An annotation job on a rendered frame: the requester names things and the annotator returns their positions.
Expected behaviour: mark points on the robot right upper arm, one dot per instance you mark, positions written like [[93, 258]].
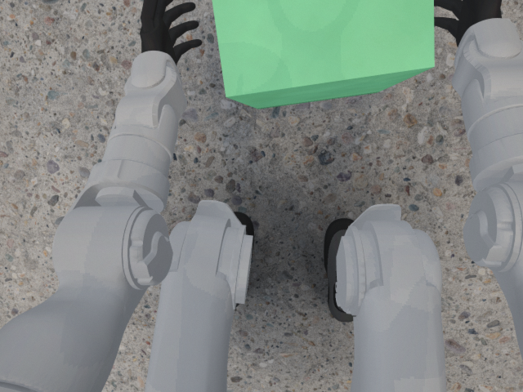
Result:
[[493, 238]]

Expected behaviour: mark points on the robot left forearm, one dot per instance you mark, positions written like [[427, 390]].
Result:
[[134, 168]]

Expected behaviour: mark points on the robot left upper arm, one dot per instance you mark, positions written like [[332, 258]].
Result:
[[105, 258]]

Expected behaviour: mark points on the robot right hand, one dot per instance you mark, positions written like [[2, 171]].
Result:
[[469, 12]]

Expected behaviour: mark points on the left robot foot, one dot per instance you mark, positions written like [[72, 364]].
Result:
[[245, 220]]

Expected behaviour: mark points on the carton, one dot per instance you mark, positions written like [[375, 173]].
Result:
[[286, 52]]

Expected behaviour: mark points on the robot left thigh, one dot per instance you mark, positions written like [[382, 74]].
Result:
[[191, 339]]

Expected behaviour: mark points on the robot left hand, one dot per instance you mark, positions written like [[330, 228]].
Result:
[[156, 34]]

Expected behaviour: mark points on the robot right forearm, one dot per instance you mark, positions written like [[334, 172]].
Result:
[[489, 79]]

